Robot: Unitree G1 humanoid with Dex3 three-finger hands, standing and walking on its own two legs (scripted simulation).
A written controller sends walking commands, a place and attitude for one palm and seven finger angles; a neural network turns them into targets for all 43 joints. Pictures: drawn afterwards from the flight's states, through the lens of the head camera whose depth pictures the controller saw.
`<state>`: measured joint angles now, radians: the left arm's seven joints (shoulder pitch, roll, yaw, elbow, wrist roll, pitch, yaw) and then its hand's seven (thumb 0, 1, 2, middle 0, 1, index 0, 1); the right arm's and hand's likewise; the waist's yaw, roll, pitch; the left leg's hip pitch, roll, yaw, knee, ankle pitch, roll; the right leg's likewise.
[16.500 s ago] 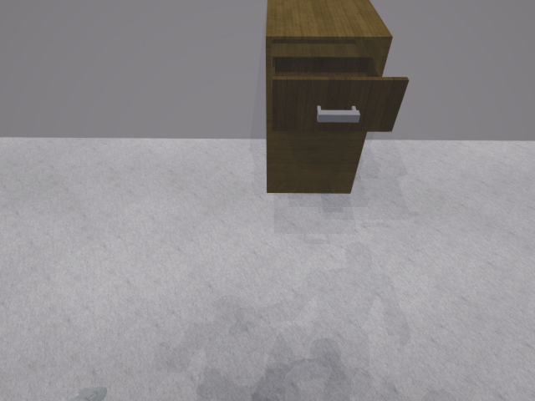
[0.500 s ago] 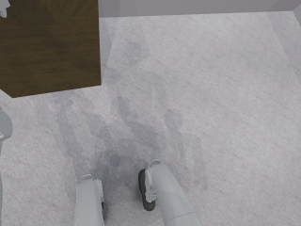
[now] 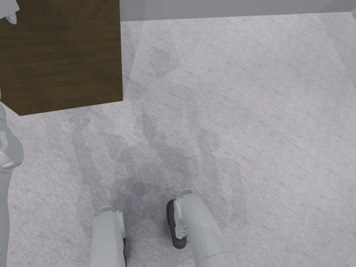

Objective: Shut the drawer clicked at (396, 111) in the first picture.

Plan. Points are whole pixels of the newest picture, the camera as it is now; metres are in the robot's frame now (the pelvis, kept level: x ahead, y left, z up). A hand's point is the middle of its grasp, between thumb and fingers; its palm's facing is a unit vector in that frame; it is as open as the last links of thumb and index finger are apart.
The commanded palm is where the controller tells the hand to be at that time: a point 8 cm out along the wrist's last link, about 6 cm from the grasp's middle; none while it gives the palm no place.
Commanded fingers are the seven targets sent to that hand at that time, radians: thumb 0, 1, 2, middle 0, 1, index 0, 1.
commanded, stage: pull the fist back off the drawer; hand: left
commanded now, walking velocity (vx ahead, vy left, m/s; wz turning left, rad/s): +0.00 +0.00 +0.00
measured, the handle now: out of the picture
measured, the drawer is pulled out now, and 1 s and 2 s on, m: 0.00 0.00 0.00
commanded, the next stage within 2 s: draw the hand back to the body in 0.24 s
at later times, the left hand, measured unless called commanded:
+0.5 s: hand (2, 2) +0.57 +0.21 +0.09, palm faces +0.11 -0.99 -0.05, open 3.2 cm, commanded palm +0.52 +0.24 +0.11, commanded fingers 0.00 0.90 0.90 -1.40 -1.60 -1.40 -1.60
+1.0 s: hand out of the picture +0.40 +0.22 +0.19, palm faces +0.21 -0.95 -0.23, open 3.2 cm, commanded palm +0.36 +0.27 +0.22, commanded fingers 0.00 0.90 0.90 -1.40 -1.60 -1.40 -1.60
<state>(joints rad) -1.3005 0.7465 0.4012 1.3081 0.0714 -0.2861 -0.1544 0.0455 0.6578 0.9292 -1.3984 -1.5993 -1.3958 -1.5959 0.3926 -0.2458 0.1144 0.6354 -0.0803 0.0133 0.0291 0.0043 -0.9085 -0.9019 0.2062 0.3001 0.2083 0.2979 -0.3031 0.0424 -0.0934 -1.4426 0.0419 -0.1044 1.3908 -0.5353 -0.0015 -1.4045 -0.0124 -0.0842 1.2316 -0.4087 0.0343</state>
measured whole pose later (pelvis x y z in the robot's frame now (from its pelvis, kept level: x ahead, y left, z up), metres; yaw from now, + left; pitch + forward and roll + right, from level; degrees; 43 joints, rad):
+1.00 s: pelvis +0.08 +0.00 +0.12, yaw +3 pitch +8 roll -1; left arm -0.08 0.31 0.18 0.25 -0.08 -0.12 0.01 0.02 0.89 0.90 -1.40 -1.60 -1.40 -1.60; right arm 0.22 -0.24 0.02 0.51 0.04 0.05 -0.05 0.01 -0.91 -0.90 0.20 0.30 0.20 0.30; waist -0.02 0.04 -0.08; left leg -0.46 0.03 -0.01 0.76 -0.44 0.00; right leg -0.49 -0.03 -0.02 0.71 -0.36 0.04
